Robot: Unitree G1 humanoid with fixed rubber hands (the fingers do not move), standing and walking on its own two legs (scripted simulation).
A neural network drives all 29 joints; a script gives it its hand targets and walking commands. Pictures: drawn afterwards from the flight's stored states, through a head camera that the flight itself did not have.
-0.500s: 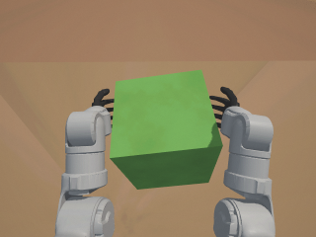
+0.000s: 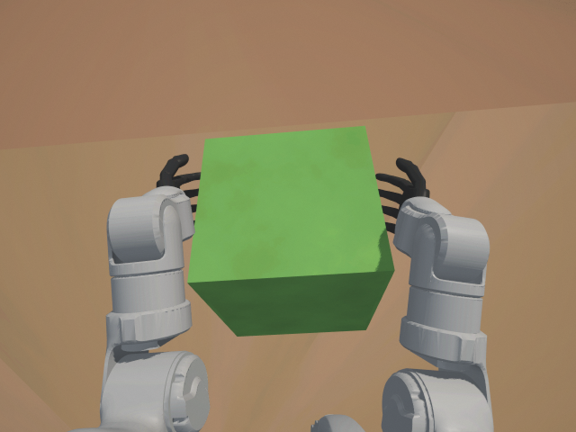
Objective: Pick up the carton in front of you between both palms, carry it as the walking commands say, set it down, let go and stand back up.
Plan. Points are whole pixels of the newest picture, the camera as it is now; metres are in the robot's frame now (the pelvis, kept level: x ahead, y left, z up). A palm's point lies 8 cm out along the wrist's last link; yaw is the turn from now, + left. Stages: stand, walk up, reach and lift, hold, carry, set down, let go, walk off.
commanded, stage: carry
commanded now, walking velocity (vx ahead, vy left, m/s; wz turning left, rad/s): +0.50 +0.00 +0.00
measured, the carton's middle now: (293, 243) +0.38 -0.03 +0.05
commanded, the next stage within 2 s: none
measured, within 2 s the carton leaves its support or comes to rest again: neither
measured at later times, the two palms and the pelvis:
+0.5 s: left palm (181, 55) +0.66 +0.14 +0.19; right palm (357, 52) +0.68 -0.16 +0.19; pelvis +0.30 -0.03 +0.03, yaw +1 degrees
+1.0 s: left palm out of the picture +0.98 +0.13 +0.23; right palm out of the picture +0.97 -0.16 +0.23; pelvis +0.61 -0.01 +0.06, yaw +0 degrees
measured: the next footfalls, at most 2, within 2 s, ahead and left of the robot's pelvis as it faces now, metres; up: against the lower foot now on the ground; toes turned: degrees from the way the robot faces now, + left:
right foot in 0.22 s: +0.32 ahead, -0.12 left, +0.02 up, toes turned -6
left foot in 0.62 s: +0.57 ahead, +0.09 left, +0.05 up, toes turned +7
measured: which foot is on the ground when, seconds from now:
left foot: down 0.00-0.24, up 0.26-0.60, down 0.62-1.00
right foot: up 0.00-0.20, down 0.22-0.66, up 0.68-1.00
